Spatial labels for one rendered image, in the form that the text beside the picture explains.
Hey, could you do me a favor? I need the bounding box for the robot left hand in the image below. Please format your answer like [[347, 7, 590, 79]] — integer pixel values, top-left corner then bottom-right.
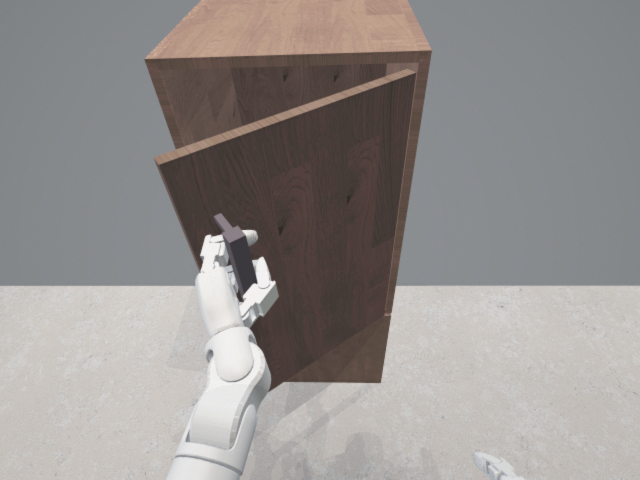
[[195, 230, 279, 339]]

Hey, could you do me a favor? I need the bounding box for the left robot forearm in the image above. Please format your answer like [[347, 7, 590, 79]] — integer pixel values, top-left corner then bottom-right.
[[166, 327, 271, 480]]

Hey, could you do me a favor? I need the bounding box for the handle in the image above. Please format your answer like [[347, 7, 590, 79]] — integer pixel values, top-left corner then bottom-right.
[[214, 213, 258, 302]]

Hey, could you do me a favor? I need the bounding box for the robot right hand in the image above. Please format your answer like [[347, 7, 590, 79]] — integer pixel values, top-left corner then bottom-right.
[[473, 452, 525, 480]]

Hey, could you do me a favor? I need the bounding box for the cupboard door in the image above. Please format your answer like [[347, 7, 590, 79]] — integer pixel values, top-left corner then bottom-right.
[[153, 69, 416, 392]]

